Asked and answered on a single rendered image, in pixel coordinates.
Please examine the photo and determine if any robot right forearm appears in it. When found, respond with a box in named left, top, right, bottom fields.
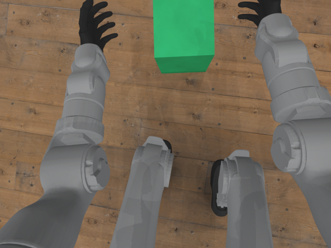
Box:
left=254, top=13, right=331, bottom=123

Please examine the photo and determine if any robot right hand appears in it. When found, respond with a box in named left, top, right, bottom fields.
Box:
left=238, top=0, right=282, bottom=27

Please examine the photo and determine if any carton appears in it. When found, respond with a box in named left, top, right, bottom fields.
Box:
left=153, top=0, right=215, bottom=74

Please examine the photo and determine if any robot left forearm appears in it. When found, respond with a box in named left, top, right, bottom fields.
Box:
left=40, top=43, right=110, bottom=185

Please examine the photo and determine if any robot left upper arm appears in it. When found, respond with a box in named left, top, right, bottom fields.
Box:
left=0, top=143, right=110, bottom=248

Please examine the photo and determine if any right robot shin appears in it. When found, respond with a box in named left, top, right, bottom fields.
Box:
left=216, top=149, right=265, bottom=207

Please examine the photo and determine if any left robot foot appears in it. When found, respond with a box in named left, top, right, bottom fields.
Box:
left=163, top=140, right=172, bottom=153

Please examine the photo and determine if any robot left hand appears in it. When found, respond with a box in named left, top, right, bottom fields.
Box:
left=79, top=0, right=118, bottom=52

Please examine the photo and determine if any robot right upper arm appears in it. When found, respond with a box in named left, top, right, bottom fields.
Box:
left=270, top=117, right=331, bottom=248

